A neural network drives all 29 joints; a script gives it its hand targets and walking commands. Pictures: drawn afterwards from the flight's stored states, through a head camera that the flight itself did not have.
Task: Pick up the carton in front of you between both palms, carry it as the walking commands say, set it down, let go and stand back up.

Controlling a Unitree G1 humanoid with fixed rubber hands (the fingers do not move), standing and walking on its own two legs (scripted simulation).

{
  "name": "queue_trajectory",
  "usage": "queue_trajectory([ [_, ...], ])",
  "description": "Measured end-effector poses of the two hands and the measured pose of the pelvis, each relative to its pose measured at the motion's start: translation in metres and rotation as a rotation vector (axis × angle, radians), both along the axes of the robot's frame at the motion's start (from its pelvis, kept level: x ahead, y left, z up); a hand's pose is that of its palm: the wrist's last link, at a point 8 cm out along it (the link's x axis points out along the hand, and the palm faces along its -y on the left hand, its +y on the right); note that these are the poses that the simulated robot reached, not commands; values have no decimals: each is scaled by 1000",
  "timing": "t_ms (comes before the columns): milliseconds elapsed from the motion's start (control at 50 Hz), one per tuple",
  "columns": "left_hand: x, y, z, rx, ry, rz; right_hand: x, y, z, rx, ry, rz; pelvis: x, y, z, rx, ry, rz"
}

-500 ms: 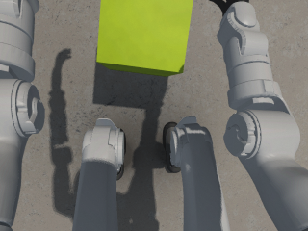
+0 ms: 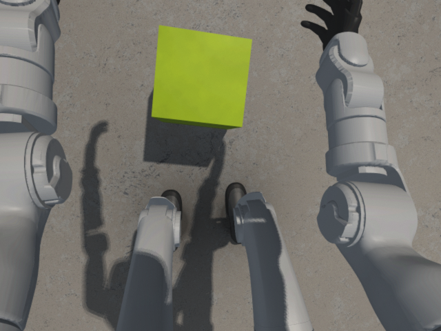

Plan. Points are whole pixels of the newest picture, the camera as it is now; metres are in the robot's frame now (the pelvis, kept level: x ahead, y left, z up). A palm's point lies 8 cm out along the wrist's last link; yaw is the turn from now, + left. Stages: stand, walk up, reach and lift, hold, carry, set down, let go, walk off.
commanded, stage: set down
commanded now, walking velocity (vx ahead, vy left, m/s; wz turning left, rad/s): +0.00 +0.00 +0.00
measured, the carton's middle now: (200, 87) +0.52 +0.00 -0.47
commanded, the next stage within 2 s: let go in 0.08 s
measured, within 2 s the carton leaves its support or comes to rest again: neither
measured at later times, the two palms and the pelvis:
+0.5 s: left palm out of the picture +0.45 +0.22 +0.01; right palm (410, 96) +0.43 -0.20 +0.01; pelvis +0.04 -0.01 +0.12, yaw +2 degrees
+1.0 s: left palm out of the picture +0.29 +0.23 +0.10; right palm out of the picture +0.27 -0.24 +0.11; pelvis +0.09 -0.01 +0.18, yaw +2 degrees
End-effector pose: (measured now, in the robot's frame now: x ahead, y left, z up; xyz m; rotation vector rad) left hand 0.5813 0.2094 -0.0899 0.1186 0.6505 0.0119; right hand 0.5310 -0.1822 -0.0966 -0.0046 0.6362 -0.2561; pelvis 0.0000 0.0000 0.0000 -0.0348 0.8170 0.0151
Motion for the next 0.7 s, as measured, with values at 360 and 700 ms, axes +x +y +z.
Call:
queue_trajectory([
  [360, -63, 13, 64, 93, 45, 49, -52, -3, 65, -81, 69, 149, 30, -3, 89, 19, -66, 11],
  [700, -201, 16, 141, 77, 82, 67, -177, -49, 157, -85, 145, 222, 57, -15, 146, 42, -364, 9],
])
